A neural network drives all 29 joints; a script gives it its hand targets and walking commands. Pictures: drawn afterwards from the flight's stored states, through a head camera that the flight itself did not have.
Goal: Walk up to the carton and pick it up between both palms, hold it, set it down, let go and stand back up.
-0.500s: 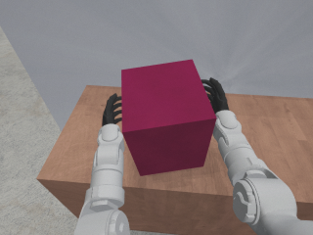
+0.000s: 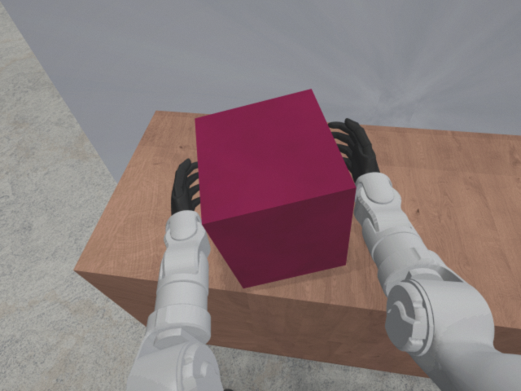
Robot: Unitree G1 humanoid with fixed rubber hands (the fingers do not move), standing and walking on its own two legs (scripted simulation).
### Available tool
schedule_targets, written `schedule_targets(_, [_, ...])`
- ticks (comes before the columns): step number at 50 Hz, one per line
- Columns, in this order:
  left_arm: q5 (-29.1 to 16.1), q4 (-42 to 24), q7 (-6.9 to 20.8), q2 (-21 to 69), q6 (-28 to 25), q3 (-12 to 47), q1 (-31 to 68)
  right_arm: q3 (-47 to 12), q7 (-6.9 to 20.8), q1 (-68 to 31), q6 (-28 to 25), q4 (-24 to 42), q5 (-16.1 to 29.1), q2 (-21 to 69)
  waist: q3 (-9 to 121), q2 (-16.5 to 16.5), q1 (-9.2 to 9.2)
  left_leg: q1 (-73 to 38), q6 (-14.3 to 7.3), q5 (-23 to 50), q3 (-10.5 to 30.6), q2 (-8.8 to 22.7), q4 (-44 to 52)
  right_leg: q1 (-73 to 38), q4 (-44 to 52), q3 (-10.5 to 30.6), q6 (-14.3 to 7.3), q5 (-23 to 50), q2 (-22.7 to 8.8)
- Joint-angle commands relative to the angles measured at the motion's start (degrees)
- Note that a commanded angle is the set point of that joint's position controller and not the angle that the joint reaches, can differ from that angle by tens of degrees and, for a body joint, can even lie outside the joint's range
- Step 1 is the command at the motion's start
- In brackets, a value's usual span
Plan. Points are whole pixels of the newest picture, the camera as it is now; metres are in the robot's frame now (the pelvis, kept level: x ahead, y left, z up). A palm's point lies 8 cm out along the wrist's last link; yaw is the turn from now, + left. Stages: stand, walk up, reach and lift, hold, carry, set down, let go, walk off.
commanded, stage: set down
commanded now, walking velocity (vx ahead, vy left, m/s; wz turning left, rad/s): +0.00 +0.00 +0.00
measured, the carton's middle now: (274, 196) +0.42 +0.07 +0.01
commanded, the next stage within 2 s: none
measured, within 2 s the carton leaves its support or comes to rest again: rests again in 1.48 s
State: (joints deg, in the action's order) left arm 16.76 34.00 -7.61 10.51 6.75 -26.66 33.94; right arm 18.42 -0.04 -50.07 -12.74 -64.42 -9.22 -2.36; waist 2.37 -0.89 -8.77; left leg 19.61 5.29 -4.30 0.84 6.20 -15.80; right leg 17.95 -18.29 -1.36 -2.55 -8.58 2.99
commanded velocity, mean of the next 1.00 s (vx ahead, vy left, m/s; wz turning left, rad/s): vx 0.00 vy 0.00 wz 0.00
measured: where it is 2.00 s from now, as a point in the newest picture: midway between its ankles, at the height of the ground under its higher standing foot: outside the picture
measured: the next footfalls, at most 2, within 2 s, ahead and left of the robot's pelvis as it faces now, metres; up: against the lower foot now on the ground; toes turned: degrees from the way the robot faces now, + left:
none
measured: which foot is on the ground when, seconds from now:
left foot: down 0.00-1.00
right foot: down 0.00-1.00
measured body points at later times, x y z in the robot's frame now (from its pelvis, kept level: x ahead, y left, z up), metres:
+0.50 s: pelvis +0.01 +0.01 +0.00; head +0.08 -0.01 +0.44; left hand +0.38 +0.19 +0.03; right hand +0.47 -0.08 +0.06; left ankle +0.03 +0.18 -0.75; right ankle +0.00 -0.09 -0.75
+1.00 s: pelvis +0.00 +0.01 +0.00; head +0.08 +0.00 +0.44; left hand +0.38 +0.20 +0.03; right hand +0.47 -0.08 +0.06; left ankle +0.03 +0.18 -0.75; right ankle +0.00 -0.09 -0.75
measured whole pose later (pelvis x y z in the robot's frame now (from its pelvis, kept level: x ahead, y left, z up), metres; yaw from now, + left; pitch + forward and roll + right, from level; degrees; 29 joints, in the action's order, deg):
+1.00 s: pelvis +0.00 +0.01 +0.00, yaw -2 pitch +15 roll +0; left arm 18.4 39.8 -9.6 13.4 -0.9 -31.2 36.0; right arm 24.8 3.7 -53.3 -15.8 -70.0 -14.7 -4.5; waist 6.2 0.0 -10.1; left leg 27.0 4.7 -4.4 -1.2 6.2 -16.9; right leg 26.3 -19.9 0.5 -2.1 -8.3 2.9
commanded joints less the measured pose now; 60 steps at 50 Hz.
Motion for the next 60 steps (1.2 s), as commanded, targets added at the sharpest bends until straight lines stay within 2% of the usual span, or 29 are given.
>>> schedule_targets(1, [-0.62,-8.76,2.80,25.85,-6.96,23.35,42.66,-11.14,6.77,-32.49,-2.88,3.43,-3.88,26.33,40.56,0.04,1.95,-17.96,-2.46,18.77,-9.70,-5.06,-4.38,-10.63,0.94,-5.46,2.85,14.05,-0.24])
schedule_targets(2, [-0.41,-10.43,2.70,26.00,-6.92,23.41,44.39,-8.90,6.85,-30.85,-2.39,0.73,-4.84,26.47,41.10,1.10,3.32,-18.68,-2.26,20.11,-9.03,-4.63,-5.12,-9.54,0.70,-5.51,2.58,14.15,-0.21])
schedule_targets(3, [-0.55,-10.04,2.58,25.22,-6.82,23.38,43.61,-9.88,7.06,-31.01,-2.67,1.34,-3.66,26.05,42.25,1.39,2.24,-18.01,-2.35,20.84,-9.17,-5.03,-6.04,-11.11,0.38,-4.89,2.54,15.10,-0.32])
schedule_targets(7, [-1.17,-10.53,2.08,26.67,-7.82,24.10,42.67,-8.42,7.51,-31.38,-3.77,-0.69,-3.48,23.85,43.72,0.62,3.06,-21.66,-1.63,26.79,-8.87,-4.22,-7.10,-8.46,0.90,-6.15,2.28,18.20,0.56])
schedule_targets(10, [0.36,-9.46,2.09,26.17,-7.61,22.98,37.47,-12.36,7.29,-30.68,-4.48,0.46,-2.26,23.94,41.43,1.79,0.55,-19.66,-1.59,30.95,-8.98,-4.51,-7.94,-10.71,-0.66,-5.06,2.29,27.21,0.10])
schedule_targets(12, [0.90,-8.73,2.24,25.41,-7.43,21.09,37.66,-12.94,7.60,-30.11,-3.68,-0.67,-0.98,24.77,36.40,-0.41,0.26,-17.52,-2.42,27.08,-8.65,-4.32,-6.86,-13.01,-0.62,-4.40,2.54,25.95,-0.32])
schedule_targets(14, [0.86,-8.32,1.79,25.53,-8.07,19.84,37.80,-14.23,7.88,-33.57,-4.17,2.22,0.11,25.50,39.80,-0.24,-2.42,-15.27,-2.31,25.80,-9.57,-4.66,-6.37,-12.29,-0.99,-4.20,2.89,25.61,0.01])
schedule_targets(15, [0.24,-10.23,1.49,25.39,-8.42,20.84,41.31,-11.68,7.82,-32.81,-4.08,0.56,-1.07,24.81,40.18,-0.25,-0.50,-15.02,-2.54,24.39,-9.23,-4.56,-6.19,-12.08,-0.73,-4.08,2.50,22.24,-0.06])
schedule_targets(16, [1.15,-9.98,1.33,26.13,-8.44,20.52,38.41,-15.04,7.89,-33.69,-4.61,2.29,-0.29,24.98,39.79,-0.11,-2.60,-13.75,-2.66,25.33,-9.61,-4.97,-6.22,-13.29,-1.39,-3.60,2.95,26.39,-0.30])
schedule_targets(17, [-0.82,-10.79,0.83,27.33,-9.46,22.21,38.46,-15.99,8.21,-35.41,-5.59,3.30,0.53,24.98,44.87,-1.77,-2.73,-14.02,-2.38,29.02,-9.03,-4.81,-7.59,-13.50,-2.94,-4.65,2.93,30.05,0.59])
schedule_targets(20, [-0.53,-10.21,0.38,26.21,-9.78,21.46,40.52,-14.09,8.33,-32.61,-4.48,1.12,-0.71,24.20,44.35,-0.93,-1.50,-13.50,-2.34,26.66,-9.25,-4.36,-7.11,-10.85,-1.74,-4.36,2.03,24.61,0.71])
schedule_targets(22, [-1.09,-8.08,0.65,25.28,-9.89,20.27,39.04,-14.65,8.74,-33.85,-4.39,2.25,-0.19,23.95,43.48,-3.33,-3.68,-13.13,-3.16,24.58,-9.48,-4.74,-7.24,-10.38,-1.48,-3.50,2.44,22.93,0.36])
schedule_targets(25, [-1.41,-7.62,0.67,26.28,-10.07,21.04,40.24,-12.48,8.51,-34.61,-4.39,1.10,-1.76,23.53,45.53,-4.45,-1.26,-12.98,-3.05,23.20,-9.88,-4.60,-6.73,-10.12,-1.29,-3.54,2.50,23.73,0.26])
schedule_targets(27, [-0.72,-4.81,1.10,26.11,-10.88,19.21,39.54,-14.12,8.46,-33.94,-3.75,0.68,-2.65,25.62,44.42,-5.65,-3.14,-8.29,-3.74,20.12,-10.23,-5.30,-5.87,-13.75,-3.02,-2.72,3.36,25.92,-0.34])
schedule_targets(30, [-0.13,-3.26,1.69,25.64,-11.39,17.66,39.94,-10.58,8.24,-33.06,-3.80,-0.99,-5.56,24.41,43.46,-8.32,-1.28,-5.66,-4.19,17.02,-10.62,-5.19,-3.95,-14.35,-2.27,-3.44,3.80,23.05,-0.26])
schedule_targets(31, [0.38,-3.07,1.96,24.73,-11.28,16.06,40.38,-11.14,8.50,-34.59,-3.66,-0.37,-4.79,25.12,42.38,-8.25,-2.69,-6.59,-4.47,17.50,-10.93,-5.25,-4.46,-13.83,-2.23,-3.00,3.75,21.73,-0.21])
schedule_targets(37, [1.49,-3.07,1.85,24.73,-13.05,15.01,43.19,-6.93,9.00,-32.90,-3.82,-4.70,-7.15,24.60,43.27,-6.05,-1.55,-5.12,-4.04,16.15,-11.03,-5.23,-4.06,-13.91,-2.74,-3.11,3.58,19.80,-0.74])
schedule_targets(39, [1.30,-2.73,2.03,23.11,-13.43,14.81,41.96,-6.66,8.90,-33.02,-4.02,-3.00,-9.17,25.15,43.60,-8.61,-2.02,-2.39,-5.04,12.80,-11.20,-5.28,-3.21,-14.37,-2.66,-2.59,4.36,20.53,-1.10])
schedule_targets(42, [1.94,-0.68,2.48,24.04,-12.97,14.92,41.04,-5.34,9.46,-30.19,-3.55,-4.18,-9.22,26.36,40.96,-5.32,-0.46,-4.42,-4.42,15.70,-10.99,-5.19,-4.45,-13.18,-3.43,-2.80,4.00,21.35,-1.07])
schedule_targets(43, [3.24,-0.45,2.26,22.64,-13.00,13.07,38.63,-6.36,9.88,-31.97,-3.93,-2.90,-7.79,23.97,40.49,-5.59,-2.18,-5.44,-4.26,17.04,-11.22,-5.31,-4.80,-12.70,-3.21,-2.67,3.85,20.09,-0.53])
schedule_targets(47, [2.75,0.00,1.98,22.35,-12.26,12.56,38.63,-3.65,10.02,-32.86,-3.74,-3.90,-8.96,21.77,38.17,-5.19,-2.25,-6.77,-4.36,14.70,-11.09,-4.70,-3.77,-8.88,-0.80,-3.27,2.92,12.57,-0.32])
schedule_targets(48, [2.60,-2.81,1.60,21.96,-12.19,13.72,41.20,-3.52,10.35,-31.92,-3.56,-4.39,-8.57,21.85,39.00,-2.78,-1.60,-7.97,-3.75,15.00,-11.22,-4.83,-3.94,-7.20,-0.51,-3.54,2.28,9.74,-0.05])
schedule_targets(49, [2.01,-3.58,1.55,23.05,-12.30,14.74,37.93,-3.49,10.19,-31.16,-3.65,-4.71,-8.92,21.83,40.46,-3.54,-0.99,-8.71,-3.81,19.14,-11.06,-4.59,-5.36,-7.96,-1.58,-3.31,2.54,16.46,-0.30])
schedule_targets(51, [3.45,-0.01,1.93,20.90,-12.17,11.23,36.70,-3.83,9.61,-31.63,-3.59,-4.40,-9.46,21.98,36.42,-7.49,-2.19,-6.57,-4.66,15.95,-11.38,-4.94,-3.99,-9.89,-0.67,-3.25,3.04,15.25,-0.02])
schedule_targets(52, [2.71,-1.07,1.83,21.44,-12.42,13.03,39.21,-2.61,9.83,-30.81,-3.53,-5.05,-8.99,21.47,38.90,-4.94,-1.41,-6.48,-4.38,15.60,-11.33,-4.78,-4.22,-9.76,-0.89,-2.84,2.88,14.78,-0.49])
schedule_targets(54, [3.25,-0.34,2.01,23.24,-12.25,12.51,36.27,-2.27,9.93,-31.32,-3.58,-3.96,-10.17,21.22,36.48,-5.90,-1.63,-8.48,-4.15,17.14,-11.30,-4.70,-4.17,-7.48,0.09,-3.48,2.36,12.90,-0.22])
schedule_targets(55, [3.46,-0.89,2.05,22.79,-12.23,13.67,36.37,-1.96,9.87,-30.02,-3.82,-6.11,-9.40,21.52,38.26,-3.73,-0.03,-8.56,-4.12,17.73,-10.89,-4.59,-4.62,-7.33,-0.65,-3.55,2.45,13.67,-0.35])
schedule_targets(57, [5.64,0.74,2.21,22.68,-11.73,10.73,34.09,-3.00,10.04,-28.81,-3.42,-5.88,-9.90,23.18,35.64,-4.62,-2.79,-8.79,-4.45,19.11,-11.29,-4.52,-4.49,-8.86,-0.93,-3.44,2.82,14.54,-0.01])
schedule_targets(60, [4.70,0.42,2.36,22.18,-11.64,11.40,34.07,-1.28,10.04,-27.25,-3.26,-6.49,-10.48,21.74,34.75,-3.44,-0.27,-9.95,-4.36,17.93,-11.68,-4.73,-4.42,-5.73,-0.06,-3.71,2.30,11.73,-0.20])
